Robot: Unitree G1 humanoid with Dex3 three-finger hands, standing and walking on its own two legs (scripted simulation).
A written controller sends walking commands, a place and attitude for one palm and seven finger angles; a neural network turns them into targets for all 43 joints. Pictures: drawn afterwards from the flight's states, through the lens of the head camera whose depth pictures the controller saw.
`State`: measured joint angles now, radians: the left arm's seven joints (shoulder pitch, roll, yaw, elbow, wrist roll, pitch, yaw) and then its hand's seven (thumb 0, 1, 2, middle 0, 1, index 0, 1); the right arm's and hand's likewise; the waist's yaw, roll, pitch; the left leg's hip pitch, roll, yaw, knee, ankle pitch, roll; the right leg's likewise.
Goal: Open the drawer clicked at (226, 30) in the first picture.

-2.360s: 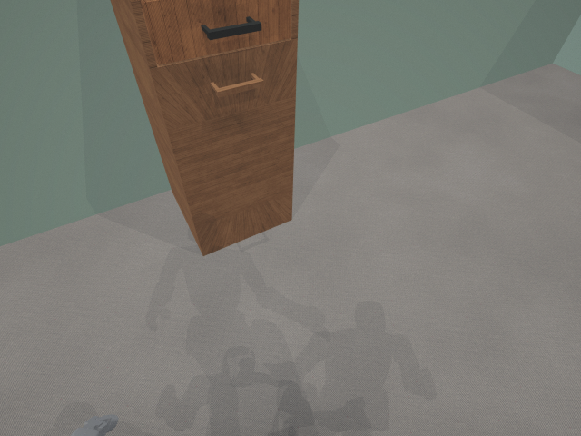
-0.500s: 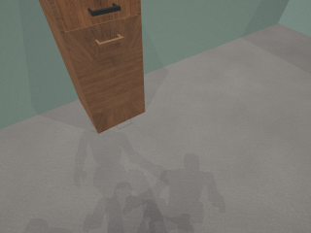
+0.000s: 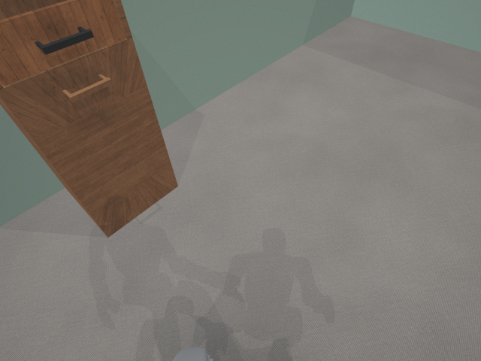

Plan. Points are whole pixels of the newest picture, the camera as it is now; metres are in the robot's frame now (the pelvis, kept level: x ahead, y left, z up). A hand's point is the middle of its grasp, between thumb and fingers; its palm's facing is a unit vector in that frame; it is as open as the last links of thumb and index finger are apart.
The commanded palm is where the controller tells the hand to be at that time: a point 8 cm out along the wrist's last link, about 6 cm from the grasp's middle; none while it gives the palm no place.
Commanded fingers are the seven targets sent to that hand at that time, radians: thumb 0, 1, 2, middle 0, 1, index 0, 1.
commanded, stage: walk to a spot facing it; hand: left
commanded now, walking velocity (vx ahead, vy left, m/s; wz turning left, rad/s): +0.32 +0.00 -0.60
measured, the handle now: (64, 39) +0.86 +0.59 +0.12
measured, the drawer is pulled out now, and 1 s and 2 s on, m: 0.00 0.00 0.00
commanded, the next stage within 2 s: none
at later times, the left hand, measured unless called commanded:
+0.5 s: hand (130, 290) +0.28 +0.29 -0.18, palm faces -0.24 -0.95 -0.19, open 7.4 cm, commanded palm none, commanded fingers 0.00 0.90 0.90 -0.20 -0.30 -0.20 -0.30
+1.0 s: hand (226, 200) +0.55 +0.11 -0.19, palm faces -0.57 -0.80 -0.20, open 7.2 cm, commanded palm none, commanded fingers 0.00 0.90 0.90 -0.20 -0.30 -0.20 -0.30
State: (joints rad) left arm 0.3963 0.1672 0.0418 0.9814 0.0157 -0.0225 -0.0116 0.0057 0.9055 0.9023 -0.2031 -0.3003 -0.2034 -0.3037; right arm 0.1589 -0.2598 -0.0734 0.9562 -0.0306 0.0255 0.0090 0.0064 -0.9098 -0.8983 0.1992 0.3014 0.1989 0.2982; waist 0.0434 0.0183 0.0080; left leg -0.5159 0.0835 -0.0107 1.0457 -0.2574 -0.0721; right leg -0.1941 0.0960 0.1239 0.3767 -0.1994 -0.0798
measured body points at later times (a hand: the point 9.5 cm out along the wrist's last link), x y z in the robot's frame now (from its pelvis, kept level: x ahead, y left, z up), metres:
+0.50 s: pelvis +0.16 +0.10 +0.00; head +0.18 +0.13 +0.45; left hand +0.29 +0.34 -0.16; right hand +0.10 -0.14 -0.13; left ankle +0.13 +0.17 -0.75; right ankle +0.11 -0.06 -0.63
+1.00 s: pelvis +0.37 +0.00 -0.02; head +0.39 +0.00 +0.43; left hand +0.58 +0.15 -0.17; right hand +0.22 -0.18 -0.17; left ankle +0.42 +0.15 -0.65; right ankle +0.33 -0.04 -0.75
